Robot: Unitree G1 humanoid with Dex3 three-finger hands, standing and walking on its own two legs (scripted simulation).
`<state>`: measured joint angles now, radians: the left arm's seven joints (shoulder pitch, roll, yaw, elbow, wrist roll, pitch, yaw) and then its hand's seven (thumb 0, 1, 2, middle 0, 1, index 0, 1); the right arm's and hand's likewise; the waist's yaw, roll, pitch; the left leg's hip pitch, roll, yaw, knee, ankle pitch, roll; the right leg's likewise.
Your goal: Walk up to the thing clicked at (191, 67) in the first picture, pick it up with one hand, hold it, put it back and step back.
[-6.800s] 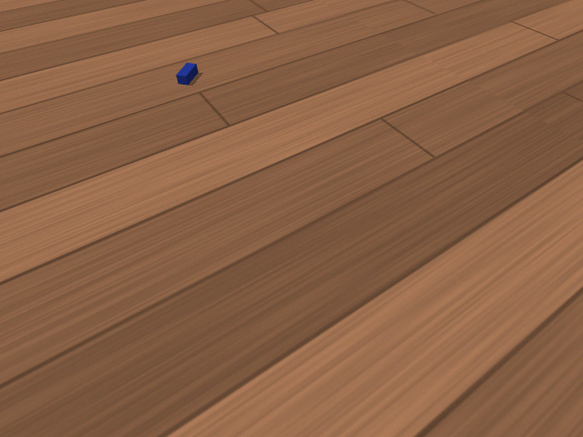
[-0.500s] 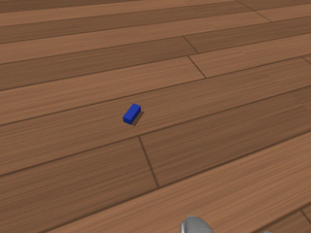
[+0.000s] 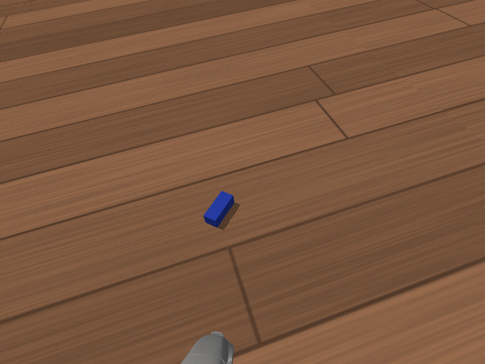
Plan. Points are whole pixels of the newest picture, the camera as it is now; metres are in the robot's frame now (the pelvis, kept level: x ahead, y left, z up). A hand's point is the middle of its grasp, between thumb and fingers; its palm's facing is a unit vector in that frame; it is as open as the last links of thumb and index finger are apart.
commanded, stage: walk up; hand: left
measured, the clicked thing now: (219, 208) +0.90 +0.25 -0.75
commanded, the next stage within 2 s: none
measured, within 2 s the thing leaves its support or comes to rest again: neither
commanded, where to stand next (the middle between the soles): +0.42 +0.01 m, yaw -1 degrees
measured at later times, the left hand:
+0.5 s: hand (112, 323) +0.21 +0.31 -0.15, palm faces -0.02 -0.94 -0.33, open 7.4 cm
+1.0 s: hand (137, 269) +0.31 +0.28 -0.12, palm faces +0.00 -0.90 -0.44, open 7.4 cm
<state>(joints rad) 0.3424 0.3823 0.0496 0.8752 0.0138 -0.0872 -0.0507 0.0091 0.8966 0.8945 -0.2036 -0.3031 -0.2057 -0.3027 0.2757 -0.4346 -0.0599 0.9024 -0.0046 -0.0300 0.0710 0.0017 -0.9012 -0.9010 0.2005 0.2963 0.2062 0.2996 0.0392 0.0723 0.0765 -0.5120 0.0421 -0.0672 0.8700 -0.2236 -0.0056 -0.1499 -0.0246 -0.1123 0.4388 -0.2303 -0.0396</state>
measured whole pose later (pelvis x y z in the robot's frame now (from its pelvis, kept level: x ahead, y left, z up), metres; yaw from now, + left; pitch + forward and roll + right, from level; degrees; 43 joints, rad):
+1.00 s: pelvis +0.29 +0.00 +0.00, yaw +0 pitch -4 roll +0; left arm 0.37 0.39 0.03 0.85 0.01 -0.09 -0.02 0.01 0.90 0.89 -0.20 -0.30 -0.21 -0.30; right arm 0.24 -0.43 -0.06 0.87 -0.01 0.00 0.06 0.00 -0.90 -0.90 0.20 0.30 0.21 0.30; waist 0.04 0.07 0.11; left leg -0.49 0.06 -0.03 0.82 -0.26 0.00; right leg -0.18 -0.03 -0.06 0.50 -0.25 -0.01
